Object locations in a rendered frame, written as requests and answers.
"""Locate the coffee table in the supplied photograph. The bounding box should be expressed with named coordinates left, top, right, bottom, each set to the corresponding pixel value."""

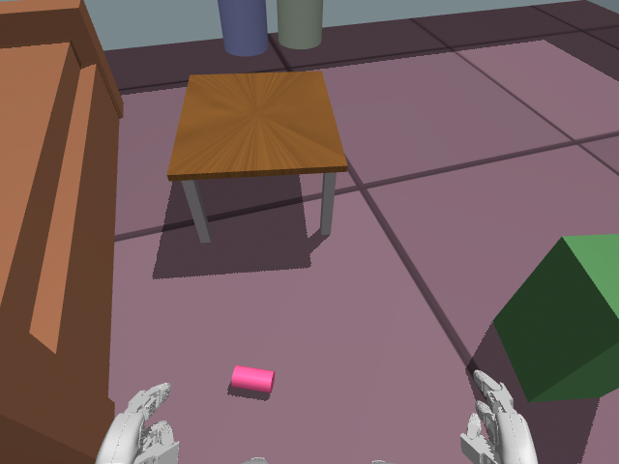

left=167, top=71, right=347, bottom=243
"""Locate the left robot hand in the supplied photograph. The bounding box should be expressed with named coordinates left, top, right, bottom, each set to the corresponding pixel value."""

left=95, top=383, right=179, bottom=464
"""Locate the sofa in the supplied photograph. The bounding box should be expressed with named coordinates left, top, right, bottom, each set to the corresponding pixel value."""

left=0, top=0, right=124, bottom=464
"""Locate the right robot hand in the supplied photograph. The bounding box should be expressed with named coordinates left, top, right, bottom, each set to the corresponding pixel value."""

left=460, top=369, right=538, bottom=464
